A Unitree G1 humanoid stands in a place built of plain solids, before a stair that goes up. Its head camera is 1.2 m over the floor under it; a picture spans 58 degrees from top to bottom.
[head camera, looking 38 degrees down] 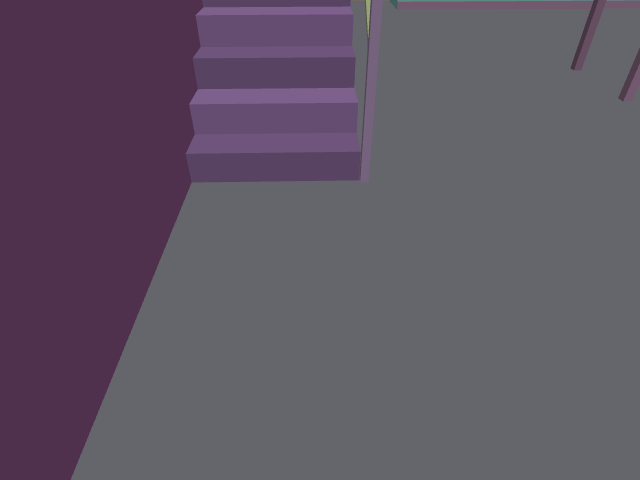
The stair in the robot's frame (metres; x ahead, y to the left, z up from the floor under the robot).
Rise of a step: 0.17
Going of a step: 0.24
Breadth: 0.91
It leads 1 degrees to the left of straight ahead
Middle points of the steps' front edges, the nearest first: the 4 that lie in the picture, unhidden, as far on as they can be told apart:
2.05 0.24 0.17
2.29 0.25 0.34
2.53 0.25 0.52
2.76 0.26 0.69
